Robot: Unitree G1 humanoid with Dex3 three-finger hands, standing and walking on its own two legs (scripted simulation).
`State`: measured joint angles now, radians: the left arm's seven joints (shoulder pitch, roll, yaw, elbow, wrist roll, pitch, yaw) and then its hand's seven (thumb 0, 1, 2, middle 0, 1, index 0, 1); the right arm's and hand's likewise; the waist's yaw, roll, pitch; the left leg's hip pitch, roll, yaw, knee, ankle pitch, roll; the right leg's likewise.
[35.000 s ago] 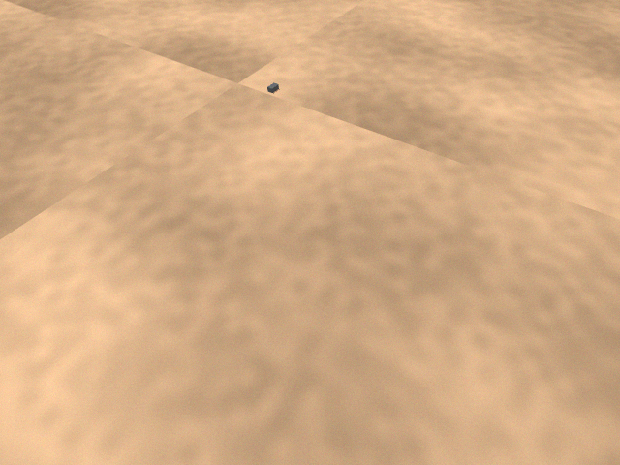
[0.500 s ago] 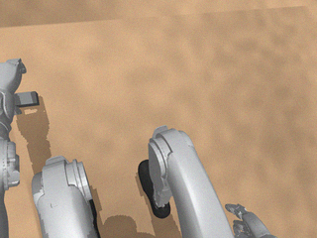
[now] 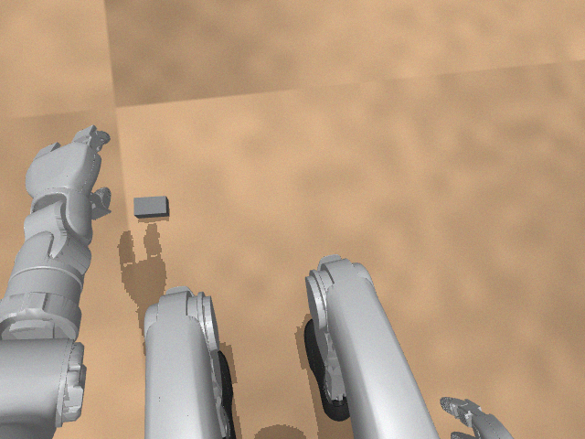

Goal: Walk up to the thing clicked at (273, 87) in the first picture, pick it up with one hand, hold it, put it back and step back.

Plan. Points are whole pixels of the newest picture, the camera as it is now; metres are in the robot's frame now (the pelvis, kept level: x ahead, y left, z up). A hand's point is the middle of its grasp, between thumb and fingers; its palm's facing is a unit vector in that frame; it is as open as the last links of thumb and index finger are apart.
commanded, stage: home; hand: left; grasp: from above
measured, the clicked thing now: (151, 207) +0.52 +0.21 -0.39
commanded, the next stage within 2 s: none
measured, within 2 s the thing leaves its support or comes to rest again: neither
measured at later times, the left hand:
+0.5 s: hand (33, 324) +0.29 +0.20 +0.08, palm faces -0.06 -0.89 -0.45, open 7.4 cm
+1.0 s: hand out of the picture +0.23 +0.20 +0.26, palm faces +0.16 -0.96 -0.21, open 7.4 cm
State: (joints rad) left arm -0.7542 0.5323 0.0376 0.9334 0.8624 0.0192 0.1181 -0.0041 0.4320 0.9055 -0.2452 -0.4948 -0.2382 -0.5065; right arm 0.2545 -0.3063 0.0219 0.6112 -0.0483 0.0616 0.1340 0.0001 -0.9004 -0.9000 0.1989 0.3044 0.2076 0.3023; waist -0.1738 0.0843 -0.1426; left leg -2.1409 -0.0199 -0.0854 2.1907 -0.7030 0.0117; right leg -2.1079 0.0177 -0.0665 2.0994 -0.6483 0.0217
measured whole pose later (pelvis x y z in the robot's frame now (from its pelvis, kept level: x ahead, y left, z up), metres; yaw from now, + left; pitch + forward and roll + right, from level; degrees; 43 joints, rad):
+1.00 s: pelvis +0.08 +0.00 +0.31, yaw +6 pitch +12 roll -3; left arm 0.49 0.22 0.03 -0.11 -0.07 0.43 0.07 0.01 0.90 0.89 -0.20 -0.30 -0.20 -0.30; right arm 0.31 -0.22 0.04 0.51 0.03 -0.17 -0.19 0.01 -0.90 -0.90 0.20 0.30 0.21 0.30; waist -0.06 0.05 -0.19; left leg -0.72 0.00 -0.07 1.02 -0.50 0.01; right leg -0.69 0.03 -0.04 0.94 -0.45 0.01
